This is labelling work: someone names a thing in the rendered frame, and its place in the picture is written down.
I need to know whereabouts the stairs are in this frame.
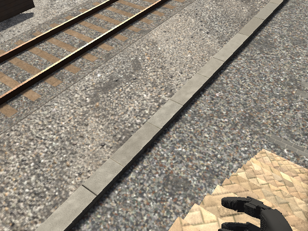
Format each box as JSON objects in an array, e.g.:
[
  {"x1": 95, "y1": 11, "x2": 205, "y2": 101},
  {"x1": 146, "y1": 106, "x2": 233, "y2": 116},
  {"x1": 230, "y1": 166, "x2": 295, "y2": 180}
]
[{"x1": 168, "y1": 148, "x2": 308, "y2": 231}]

